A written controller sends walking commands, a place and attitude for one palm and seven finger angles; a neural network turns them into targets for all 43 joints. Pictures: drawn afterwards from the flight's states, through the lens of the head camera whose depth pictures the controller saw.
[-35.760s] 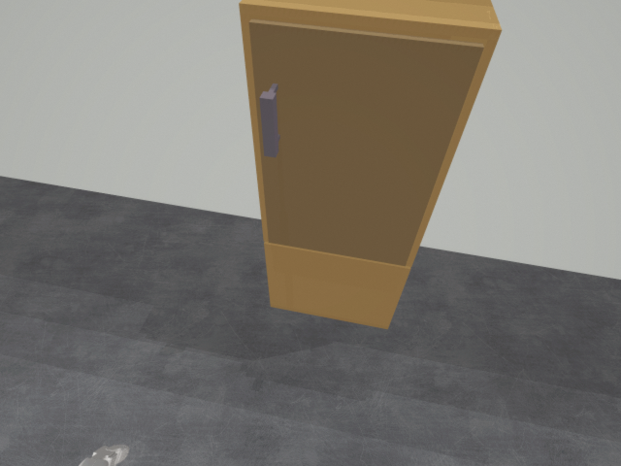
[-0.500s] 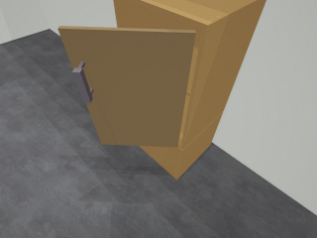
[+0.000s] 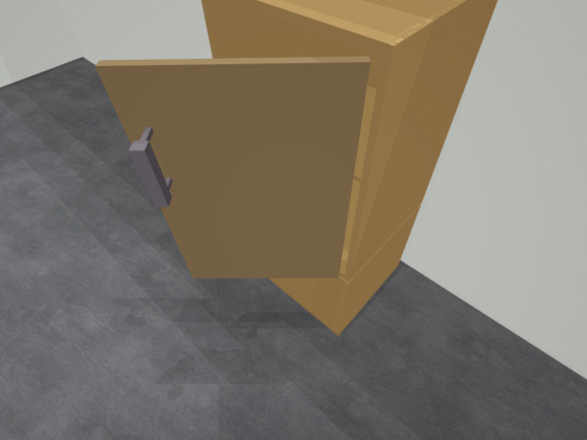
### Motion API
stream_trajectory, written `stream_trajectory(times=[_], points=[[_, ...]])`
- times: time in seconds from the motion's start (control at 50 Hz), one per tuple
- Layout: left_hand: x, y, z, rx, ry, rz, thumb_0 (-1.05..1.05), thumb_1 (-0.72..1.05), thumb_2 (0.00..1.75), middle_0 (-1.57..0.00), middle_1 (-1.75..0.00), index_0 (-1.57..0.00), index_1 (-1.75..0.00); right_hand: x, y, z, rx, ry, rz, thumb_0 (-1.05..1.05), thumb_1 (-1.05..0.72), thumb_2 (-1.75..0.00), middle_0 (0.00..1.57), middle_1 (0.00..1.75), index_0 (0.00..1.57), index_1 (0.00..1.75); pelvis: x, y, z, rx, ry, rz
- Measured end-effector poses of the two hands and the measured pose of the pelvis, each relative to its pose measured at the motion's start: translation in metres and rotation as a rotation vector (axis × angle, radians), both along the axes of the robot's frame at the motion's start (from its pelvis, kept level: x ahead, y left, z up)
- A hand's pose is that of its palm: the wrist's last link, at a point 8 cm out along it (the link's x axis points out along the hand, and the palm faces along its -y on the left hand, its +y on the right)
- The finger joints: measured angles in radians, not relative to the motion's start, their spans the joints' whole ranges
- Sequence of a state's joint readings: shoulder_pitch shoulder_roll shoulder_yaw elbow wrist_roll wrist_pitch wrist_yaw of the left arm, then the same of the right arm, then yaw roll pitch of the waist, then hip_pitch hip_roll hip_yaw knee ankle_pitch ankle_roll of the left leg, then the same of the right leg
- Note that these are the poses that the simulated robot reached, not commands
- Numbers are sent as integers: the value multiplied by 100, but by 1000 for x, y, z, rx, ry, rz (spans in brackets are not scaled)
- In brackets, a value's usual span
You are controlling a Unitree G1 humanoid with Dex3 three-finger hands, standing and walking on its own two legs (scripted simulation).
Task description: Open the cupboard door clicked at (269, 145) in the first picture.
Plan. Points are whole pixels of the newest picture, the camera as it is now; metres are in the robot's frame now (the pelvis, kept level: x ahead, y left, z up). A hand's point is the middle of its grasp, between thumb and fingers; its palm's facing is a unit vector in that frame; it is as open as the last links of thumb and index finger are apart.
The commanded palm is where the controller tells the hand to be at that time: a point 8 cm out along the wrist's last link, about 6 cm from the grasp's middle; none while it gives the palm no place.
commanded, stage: come to a stop and stand still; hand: left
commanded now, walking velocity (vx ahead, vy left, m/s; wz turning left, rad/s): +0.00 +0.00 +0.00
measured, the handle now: (155, 167) +0.53 +0.26 +0.06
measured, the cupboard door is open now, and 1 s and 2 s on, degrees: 42 42 42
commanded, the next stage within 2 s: look again from close up in 2.00 s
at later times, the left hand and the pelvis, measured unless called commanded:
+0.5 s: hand out of the picture +0.00 +0.19 -0.16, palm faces +0.02 -0.97 -0.25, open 7.3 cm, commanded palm none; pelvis -0.01 +0.00 +0.00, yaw +1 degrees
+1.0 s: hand out of the picture -0.01 +0.23 -0.16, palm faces +0.00 -0.97 -0.25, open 7.3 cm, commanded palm none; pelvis -0.06 +0.03 +0.01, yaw +0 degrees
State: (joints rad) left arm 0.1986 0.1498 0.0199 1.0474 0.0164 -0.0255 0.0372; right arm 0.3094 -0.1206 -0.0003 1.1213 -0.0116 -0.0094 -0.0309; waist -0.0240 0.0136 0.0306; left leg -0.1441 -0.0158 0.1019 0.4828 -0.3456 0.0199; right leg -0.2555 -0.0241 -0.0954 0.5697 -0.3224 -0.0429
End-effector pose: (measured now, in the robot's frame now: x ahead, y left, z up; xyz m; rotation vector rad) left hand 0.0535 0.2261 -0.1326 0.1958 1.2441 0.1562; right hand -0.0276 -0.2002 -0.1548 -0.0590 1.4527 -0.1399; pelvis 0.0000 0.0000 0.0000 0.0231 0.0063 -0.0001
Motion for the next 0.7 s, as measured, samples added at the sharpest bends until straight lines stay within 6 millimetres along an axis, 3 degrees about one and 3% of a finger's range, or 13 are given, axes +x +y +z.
stream_trajectory(times=[0.18,0.38,0.52,0.7], points=[[3,-7,-2,-26,-2,19,-1,95,90,-20,-30,-20,-30,13,-12,13,-48,-23,25,1,-92,-90,20,30,20,30,4,-6,7,-10,-5,-6],[-41,-6,-3,-21,93,14,0,94,90,-20,-30,-20,-30,15,-22,16,-51,-41,45,0,-91,-90,20,30,20,30,-3,-10,8,-14,-12,1],[-64,11,3,22,72,34,0,92,90,-20,-30,-21,-30,30,-47,13,-110,-143,53,0,-91,-90,20,30,20,30,-17,-3,3,-23,-31,17],[-62,35,6,37,-4,21,0,91,90,-20,-30,-20,-30,42,-57,30,-162,-238,101,0,-91,-90,20,30,20,30,-38,6,5,-25,-55,8]])
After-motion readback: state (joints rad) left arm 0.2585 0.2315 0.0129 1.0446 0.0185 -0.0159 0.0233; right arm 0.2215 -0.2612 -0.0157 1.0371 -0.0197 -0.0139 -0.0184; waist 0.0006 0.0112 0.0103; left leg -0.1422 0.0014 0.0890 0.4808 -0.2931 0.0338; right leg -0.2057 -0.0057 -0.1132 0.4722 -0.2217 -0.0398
